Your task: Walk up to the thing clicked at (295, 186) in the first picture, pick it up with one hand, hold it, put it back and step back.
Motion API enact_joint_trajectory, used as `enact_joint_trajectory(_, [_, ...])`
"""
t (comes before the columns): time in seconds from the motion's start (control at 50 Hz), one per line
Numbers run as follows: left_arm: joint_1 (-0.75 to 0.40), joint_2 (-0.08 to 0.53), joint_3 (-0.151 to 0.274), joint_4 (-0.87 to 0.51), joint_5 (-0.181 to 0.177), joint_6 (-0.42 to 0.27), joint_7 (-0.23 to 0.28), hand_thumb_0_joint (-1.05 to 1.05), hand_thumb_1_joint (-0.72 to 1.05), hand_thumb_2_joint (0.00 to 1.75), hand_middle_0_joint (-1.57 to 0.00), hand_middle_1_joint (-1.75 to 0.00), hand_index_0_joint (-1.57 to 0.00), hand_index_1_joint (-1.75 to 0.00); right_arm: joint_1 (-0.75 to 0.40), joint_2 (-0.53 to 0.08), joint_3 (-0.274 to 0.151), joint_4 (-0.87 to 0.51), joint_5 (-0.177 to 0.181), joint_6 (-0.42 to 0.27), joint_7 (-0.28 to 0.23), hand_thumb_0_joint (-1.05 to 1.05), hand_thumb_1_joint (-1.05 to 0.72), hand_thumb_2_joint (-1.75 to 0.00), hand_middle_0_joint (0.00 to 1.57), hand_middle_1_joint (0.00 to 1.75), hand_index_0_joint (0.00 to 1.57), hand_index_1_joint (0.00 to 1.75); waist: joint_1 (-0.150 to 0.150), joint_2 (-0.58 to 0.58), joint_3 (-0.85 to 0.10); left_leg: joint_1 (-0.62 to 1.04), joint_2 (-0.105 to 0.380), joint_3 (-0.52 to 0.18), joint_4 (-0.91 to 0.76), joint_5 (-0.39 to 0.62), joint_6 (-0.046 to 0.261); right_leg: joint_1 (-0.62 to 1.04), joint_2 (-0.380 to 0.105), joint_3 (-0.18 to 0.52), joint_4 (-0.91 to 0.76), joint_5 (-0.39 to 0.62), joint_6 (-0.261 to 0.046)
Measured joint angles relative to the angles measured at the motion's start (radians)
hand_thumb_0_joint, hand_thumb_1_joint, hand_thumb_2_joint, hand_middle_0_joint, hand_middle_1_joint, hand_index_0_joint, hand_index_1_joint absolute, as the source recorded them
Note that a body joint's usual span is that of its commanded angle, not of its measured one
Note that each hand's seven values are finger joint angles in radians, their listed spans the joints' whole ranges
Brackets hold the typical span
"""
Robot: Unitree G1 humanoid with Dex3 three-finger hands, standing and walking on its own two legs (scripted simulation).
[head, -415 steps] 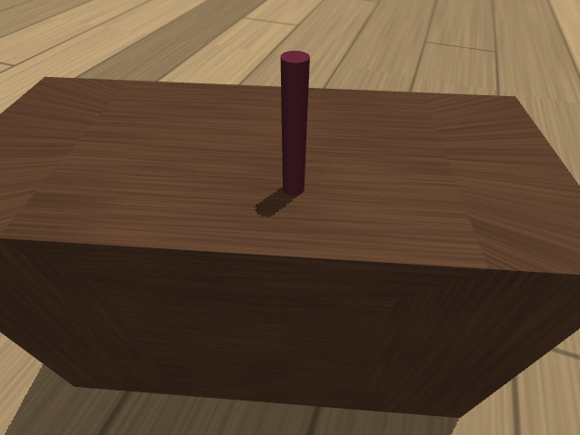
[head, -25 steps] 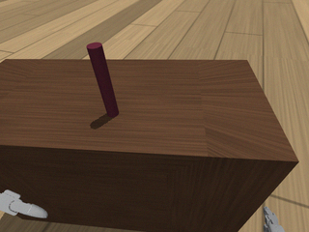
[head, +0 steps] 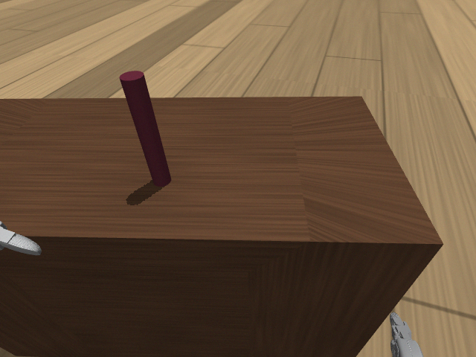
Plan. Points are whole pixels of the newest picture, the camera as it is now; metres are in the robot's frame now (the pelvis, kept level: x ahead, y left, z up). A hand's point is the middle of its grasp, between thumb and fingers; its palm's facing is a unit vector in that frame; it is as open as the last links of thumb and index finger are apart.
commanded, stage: go down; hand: left
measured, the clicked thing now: (149, 135) +0.52 +0.20 +0.15
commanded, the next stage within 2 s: none
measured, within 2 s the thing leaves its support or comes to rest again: neither
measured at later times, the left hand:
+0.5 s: hand (0, 177) +0.32 +0.34 +0.22, palm faces +0.21 -0.97 -0.13, open 17.5 cm
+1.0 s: hand (2, 158) +0.36 +0.36 +0.22, palm faces +0.16 -0.99 -0.03, open 17.7 cm
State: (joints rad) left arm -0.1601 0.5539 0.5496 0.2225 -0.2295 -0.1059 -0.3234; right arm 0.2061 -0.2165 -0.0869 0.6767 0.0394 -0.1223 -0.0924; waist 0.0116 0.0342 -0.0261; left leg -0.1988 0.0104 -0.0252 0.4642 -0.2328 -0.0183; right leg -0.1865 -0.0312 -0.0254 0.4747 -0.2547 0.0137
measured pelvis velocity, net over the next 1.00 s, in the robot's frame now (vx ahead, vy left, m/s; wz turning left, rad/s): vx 0.00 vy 0.01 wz -0.01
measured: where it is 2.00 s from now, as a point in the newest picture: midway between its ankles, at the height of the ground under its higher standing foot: outside the picture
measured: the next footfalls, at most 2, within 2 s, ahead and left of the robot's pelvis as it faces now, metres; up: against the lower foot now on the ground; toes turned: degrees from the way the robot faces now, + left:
none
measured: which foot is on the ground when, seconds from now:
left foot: down 0.00-1.00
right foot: down 0.00-1.00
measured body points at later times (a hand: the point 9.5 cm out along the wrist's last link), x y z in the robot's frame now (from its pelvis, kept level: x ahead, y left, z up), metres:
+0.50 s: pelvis +0.00 +0.01 +0.00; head -0.01 +0.00 +0.45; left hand +0.31 +0.39 +0.22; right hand +0.16 -0.26 -0.08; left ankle +0.01 +0.13 -0.74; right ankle +0.00 -0.13 -0.74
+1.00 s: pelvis +0.00 +0.01 +0.00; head +0.00 +0.01 +0.45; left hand +0.35 +0.41 +0.22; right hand +0.16 -0.26 -0.07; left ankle +0.01 +0.13 -0.74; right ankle +0.00 -0.13 -0.74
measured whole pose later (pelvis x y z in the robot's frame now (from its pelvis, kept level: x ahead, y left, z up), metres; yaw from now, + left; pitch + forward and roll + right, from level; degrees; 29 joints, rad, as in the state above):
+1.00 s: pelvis +0.00 +0.01 +0.00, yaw -1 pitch +3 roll +0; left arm -0.61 0.79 0.58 0.86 -0.20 0.09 -0.56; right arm 0.22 -0.24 0.01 0.69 0.02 -0.23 -0.18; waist -0.02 0.00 -0.09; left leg -0.30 0.01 -0.01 0.47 -0.23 -0.01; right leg -0.28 -0.03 -0.01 0.46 -0.23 0.02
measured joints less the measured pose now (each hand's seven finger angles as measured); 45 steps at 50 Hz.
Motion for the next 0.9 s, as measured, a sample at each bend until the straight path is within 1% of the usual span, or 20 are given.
enact_joint_trajectory(0.06, [-0.042, 0.014, 0.008, 0.067, -0.009, 0.037, -0.04, -0.01, -0.52, 0.07, -0.05, -0.03, -0.04, -0.03, 0.012, -0.006, 0.01, -0.007, 0.0, -0.01, -0.004, -0.01, 0.52, -0.05, 0.06, 0.05, 0.05, 0.05, -0.002, -0.001, -0.011, -0.004, -0.001, 0.005, -0.003, 0.0, 0.002, -0.005, -0.001, 0.005, -0.004, 0.002, 0.002])
enact_joint_trajectory(0.12, [-0.069, 0.019, 0.011, 0.108, -0.005, 0.062, -0.064, -0.01, -0.51, 0.08, -0.04, -0.02, -0.04, -0.03, 0.025, -0.015, 0.016, -0.014, -0.002, -0.019, -0.007, -0.01, 0.52, -0.05, 0.06, 0.05, 0.05, 0.05, 0.0, -0.003, -0.019, -0.007, -0.002, 0.01, -0.004, -0.001, 0.004, -0.01, -0.002, 0.01, -0.006, 0.004, 0.004])
enact_joint_trajectory(0.28, [-0.105, 0.018, 0.011, 0.138, 0.01, 0.083, -0.082, -0.01, -0.5, 0.08, -0.04, -0.02, -0.04, -0.03, 0.032, -0.029, 0.006, 0.01, -0.009, -0.038, -0.014, -0.01, 0.53, -0.05, 0.06, 0.05, 0.05, 0.05, 0.01, -0.013, -0.024, -0.022, -0.001, 0.016, 0.005, -0.007, 0.008, -0.023, -0.001, 0.016, -0.006, 0.005, 0.008])
enact_joint_trajectory(0.34, [-0.121, 0.026, 0.018, 0.146, 0.01, 0.087, -0.087, -0.01, -0.51, 0.08, -0.04, -0.02, -0.04, -0.03, 0.024, -0.031, 0.005, 0.021, -0.011, -0.048, -0.019, -0.01, 0.53, -0.05, 0.06, 0.05, 0.05, 0.05, 0.01, -0.015, -0.023, -0.027, 0.0, 0.016, 0.009, -0.008, 0.008, -0.026, 0.0, 0.016, -0.007, 0.007, 0.008])
enact_joint_trajectory(0.4, [-0.148, 0.042, 0.023, 0.178, 0.004, 0.1, -0.099, -0.01, -0.52, 0.08, -0.04, -0.02, -0.04, -0.03, 0.014, -0.029, 0.012, 0.035, -0.01, -0.056, -0.026, -0.01, 0.53, -0.05, 0.06, 0.05, 0.05, 0.05, 0.009, -0.015, -0.025, -0.035, 0.0, 0.013, 0.011, -0.007, 0.008, -0.031, 0.0, 0.013, -0.007, 0.008, 0.008])
enact_joint_trajectory(0.46, [-0.188, 0.067, 0.025, 0.24, 0.0, 0.123, -0.117, -0.01, -0.53, 0.08, -0.04, -0.02, -0.04, -0.03, 0.004, -0.024, 0.022, 0.049, -0.012, -0.064, -0.033, -0.01, 0.53, -0.05, 0.06, 0.05, 0.05, 0.05, 0.005, -0.013, -0.032, -0.042, 0.0, 0.009, 0.011, -0.005, 0.007, -0.036, 0.0, 0.009, -0.009, 0.009, 0.007])
enact_joint_trajectory(0.56, [-0.259, 0.106, 0.025, 0.344, 0.006, 0.156, -0.152, -0.01, -0.55, 0.08, -0.04, -0.02, -0.04, -0.03, 0.001, -0.019, 0.043, 0.049, -0.015, -0.078, -0.045, -0.01, 0.53, -0.05, 0.06, 0.05, 0.05, 0.05, -0.001, -0.009, -0.041, -0.054, 0.0, 0.004, 0.008, 0.001, 0.007, -0.047, 0.0, 0.004, -0.011, 0.012, 0.006])
enact_joint_trajectory(0.62, [-0.298, 0.133, 0.024, 0.412, 0.006, 0.166, -0.173, -0.01, -0.56, 0.07, -0.04, -0.03, -0.04, -0.03, 0.003, -0.018, 0.053, 0.052, -0.018, -0.089, -0.051, -0.01, 0.53, -0.05, 0.06, 0.05, 0.05, 0.05, -0.007, -0.01, -0.045, -0.061, 0.0, 0.004, 0.004, 0.004, 0.007, -0.055, 0.0, 0.004, -0.011, 0.014, 0.005])
enact_joint_trajectory(0.76, [-0.383, 0.183, 0.025, 0.533, 0.02, 0.177, -0.208, -0.01, -0.59, 0.07, -0.04, -0.03, -0.04, -0.03, 0.018, -0.03, 0.074, 0.031, -0.02, -0.097, -0.069, -0.01, 0.54, -0.05, 0.06, 0.05, 0.05, 0.05, -0.017, -0.02, -0.051, -0.077, 0.0, 0.005, 0.0, 0.01, 0.006, -0.074, 0.0, 0.005, -0.01, 0.017, 0.005])
enact_joint_trajectory(0.9, [-0.432, 0.218, 0.023, 0.608, 0.032, 0.186, -0.228, -0.01, -0.61, 0.06, -0.04, -0.03, -0.04, -0.03, 0.019, -0.032, 0.087, 0.018, -0.023, -0.101, -0.08, -0.01, 0.54, -0.05, 0.06, 0.05, 0.05, 0.05, -0.029, -0.029, -0.06, -0.096, 0.002, 0.009, 0.004, 0.008, 0.007, -0.091, 0.002, 0.009, -0.015, 0.022, 0.005])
